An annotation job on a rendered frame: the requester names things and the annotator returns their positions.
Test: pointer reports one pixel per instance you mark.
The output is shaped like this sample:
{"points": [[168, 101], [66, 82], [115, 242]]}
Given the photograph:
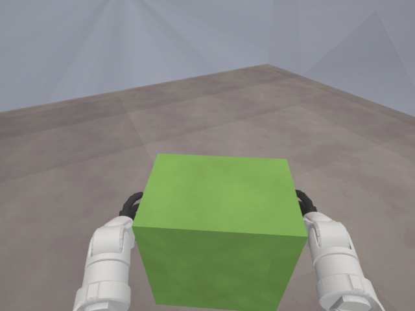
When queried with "left robot forearm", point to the left robot forearm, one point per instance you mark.
{"points": [[105, 284]]}

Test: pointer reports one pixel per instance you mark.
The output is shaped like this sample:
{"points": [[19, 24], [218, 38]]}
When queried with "carton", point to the carton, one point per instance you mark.
{"points": [[219, 232]]}

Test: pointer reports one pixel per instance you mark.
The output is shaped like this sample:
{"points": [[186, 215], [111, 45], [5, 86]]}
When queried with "left robot hand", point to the left robot hand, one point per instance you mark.
{"points": [[129, 209]]}

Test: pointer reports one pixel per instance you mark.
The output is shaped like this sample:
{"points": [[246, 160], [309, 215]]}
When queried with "right robot hand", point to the right robot hand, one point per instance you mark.
{"points": [[306, 205]]}

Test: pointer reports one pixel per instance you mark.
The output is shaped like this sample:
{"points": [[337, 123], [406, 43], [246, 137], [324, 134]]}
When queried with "right robot forearm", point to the right robot forearm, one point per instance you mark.
{"points": [[341, 283]]}

